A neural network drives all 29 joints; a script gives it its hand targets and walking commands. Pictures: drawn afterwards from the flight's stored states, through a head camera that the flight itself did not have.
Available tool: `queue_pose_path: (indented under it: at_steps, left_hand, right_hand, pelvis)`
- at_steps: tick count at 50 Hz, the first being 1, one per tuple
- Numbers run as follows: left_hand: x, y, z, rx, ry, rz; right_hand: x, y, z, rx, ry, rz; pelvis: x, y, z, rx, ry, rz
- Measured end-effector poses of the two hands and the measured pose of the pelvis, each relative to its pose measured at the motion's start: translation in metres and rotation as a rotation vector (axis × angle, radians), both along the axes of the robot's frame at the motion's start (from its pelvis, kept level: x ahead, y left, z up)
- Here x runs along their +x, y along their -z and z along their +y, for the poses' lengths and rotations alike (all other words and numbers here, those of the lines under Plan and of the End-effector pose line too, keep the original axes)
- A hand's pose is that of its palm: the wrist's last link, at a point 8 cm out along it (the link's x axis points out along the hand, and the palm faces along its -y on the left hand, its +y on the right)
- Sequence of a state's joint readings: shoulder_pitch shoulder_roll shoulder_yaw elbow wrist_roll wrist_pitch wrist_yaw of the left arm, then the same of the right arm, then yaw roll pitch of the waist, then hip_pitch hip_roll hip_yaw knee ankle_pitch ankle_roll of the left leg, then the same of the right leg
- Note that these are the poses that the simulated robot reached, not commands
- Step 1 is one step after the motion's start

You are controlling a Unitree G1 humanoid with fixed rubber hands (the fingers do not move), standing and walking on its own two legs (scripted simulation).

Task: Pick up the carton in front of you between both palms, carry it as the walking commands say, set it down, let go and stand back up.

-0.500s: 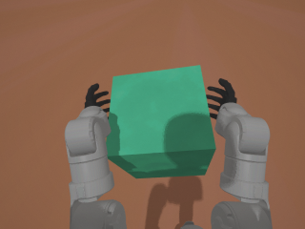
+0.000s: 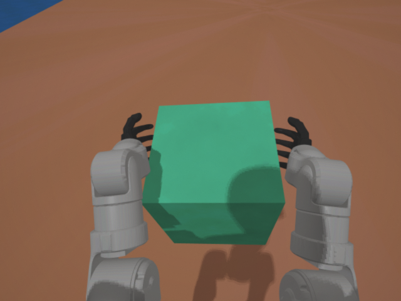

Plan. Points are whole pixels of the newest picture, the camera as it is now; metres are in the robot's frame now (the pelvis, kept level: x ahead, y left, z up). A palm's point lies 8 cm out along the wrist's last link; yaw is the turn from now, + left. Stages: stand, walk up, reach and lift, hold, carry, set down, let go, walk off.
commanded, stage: carry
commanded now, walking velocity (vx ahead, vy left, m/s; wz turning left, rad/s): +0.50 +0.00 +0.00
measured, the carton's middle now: (216, 180) +0.37 +0.00 +0.08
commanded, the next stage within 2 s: none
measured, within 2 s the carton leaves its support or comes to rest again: neither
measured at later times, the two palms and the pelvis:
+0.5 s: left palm (165, 104) +0.60 +0.13 +0.11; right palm (273, 105) +0.61 -0.17 +0.10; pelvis +0.32 -0.03 +0.02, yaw +2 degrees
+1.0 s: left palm (165, 56) +0.92 +0.16 +0.11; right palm (245, 61) +0.89 -0.12 +0.10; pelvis +0.65 +0.03 +0.02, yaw -2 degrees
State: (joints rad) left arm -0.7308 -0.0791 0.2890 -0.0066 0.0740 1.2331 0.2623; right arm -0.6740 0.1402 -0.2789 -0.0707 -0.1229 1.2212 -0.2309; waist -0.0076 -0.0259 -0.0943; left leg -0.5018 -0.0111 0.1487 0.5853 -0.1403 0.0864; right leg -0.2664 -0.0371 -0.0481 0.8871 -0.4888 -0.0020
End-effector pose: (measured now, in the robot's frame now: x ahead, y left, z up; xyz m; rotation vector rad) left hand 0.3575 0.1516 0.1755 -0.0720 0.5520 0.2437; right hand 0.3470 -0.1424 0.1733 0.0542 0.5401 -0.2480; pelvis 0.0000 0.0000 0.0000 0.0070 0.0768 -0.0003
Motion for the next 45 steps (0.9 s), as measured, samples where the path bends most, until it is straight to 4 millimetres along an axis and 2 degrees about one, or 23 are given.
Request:
queue_pose_path:
  at_steps: [5,10,17,20,24,28,31,35,38,43,45]
  left_hand:
    - [0.057,0.025,-0.009,-0.011,0.037,0.138]
    - [0.108,0.041,-0.011,-0.016,0.021,0.161]
    - [0.175,0.057,-0.013,-0.054,-0.021,0.100]
    - [0.208,0.060,-0.022,-0.027,0.011,0.058]
    - [0.241,0.064,-0.025,0.017,0.010,0.114]
    - [0.269,0.057,-0.023,0.037,0.001,0.146]
    - [0.298,0.045,-0.021,0.046,0.001,0.119]
    - [0.348,0.034,-0.017,0.048,0.018,0.071]
    - [0.389,0.035,-0.009,0.043,0.032,0.051]
    - [0.471,0.059,0.011,0.012,0.051,0.044]
    - [0.499,0.068,0.015,0.009,0.060,0.086]
  right_hand:
    - [0.040,0.022,-0.008,0.018,0.074,0.131]
    - [0.091,0.032,-0.011,0.040,0.105,0.148]
    - [0.177,0.048,-0.013,0.033,0.018,0.097]
    - [0.217,0.059,-0.021,0.034,-0.027,0.065]
    - [0.254,0.069,-0.024,0.013,-0.072,0.127]
    - [0.288,0.063,-0.021,-0.003,-0.106,0.161]
    - [0.318,0.053,-0.019,-0.004,-0.111,0.134]
    - [0.363,0.041,-0.015,-0.007,-0.097,0.087]
    - [0.402,0.039,-0.007,-0.015,-0.084,0.068]
    - [0.476,0.055,0.013,-0.048,-0.062,0.070]
    - [0.500,0.065,0.018,-0.061,-0.048,0.132]
  pelvis:
    - [0.054,-0.016,0.011,-0.021,0.015,0.011]
    - [0.111,-0.028,0.011,-0.035,0.026,0.019]
    - [0.212,-0.020,-0.006,-0.026,0.029,0.011]
    - [0.261,-0.007,-0.017,-0.028,0.005,-0.004]
    - [0.311,-0.014,-0.027,-0.023,-0.025,0.001]
    - [0.359,-0.027,-0.030,0.003,-0.032,0.001]
    - [0.397,-0.031,-0.027,0.013,-0.027,-0.001]
    - [0.453,-0.029,-0.019,0.011,-0.023,-0.010]
    - [0.500,-0.021,-0.008,0.005,-0.018,-0.020]
    - [0.581,0.003,0.015,0.014,0.013,-0.042]
    - [0.604,0.002,0.022,0.017,0.027,-0.035]
